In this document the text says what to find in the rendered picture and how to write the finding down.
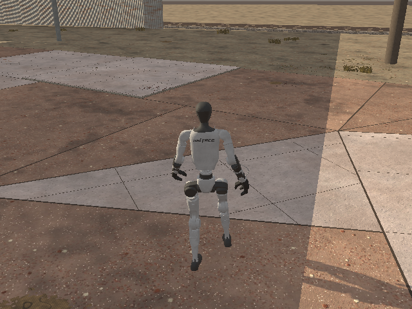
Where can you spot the robot right foot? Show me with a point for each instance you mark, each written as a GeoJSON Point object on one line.
{"type": "Point", "coordinates": [227, 241]}

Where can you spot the left robot hand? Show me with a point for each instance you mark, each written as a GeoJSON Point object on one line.
{"type": "Point", "coordinates": [177, 177]}

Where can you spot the robot foot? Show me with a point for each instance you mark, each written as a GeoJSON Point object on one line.
{"type": "Point", "coordinates": [227, 241]}
{"type": "Point", "coordinates": [195, 265]}

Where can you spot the robot left forearm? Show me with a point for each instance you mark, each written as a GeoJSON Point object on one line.
{"type": "Point", "coordinates": [176, 167]}

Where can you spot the right robot hand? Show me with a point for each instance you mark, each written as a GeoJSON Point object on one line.
{"type": "Point", "coordinates": [244, 186]}

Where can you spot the right robot upper arm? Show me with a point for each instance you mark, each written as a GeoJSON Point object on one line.
{"type": "Point", "coordinates": [228, 145]}

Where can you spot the left robot upper arm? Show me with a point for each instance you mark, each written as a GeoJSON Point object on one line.
{"type": "Point", "coordinates": [180, 149]}

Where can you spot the robot right forearm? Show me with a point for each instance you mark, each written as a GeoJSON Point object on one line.
{"type": "Point", "coordinates": [238, 171]}

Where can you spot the robot left foot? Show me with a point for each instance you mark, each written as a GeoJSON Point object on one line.
{"type": "Point", "coordinates": [195, 265]}

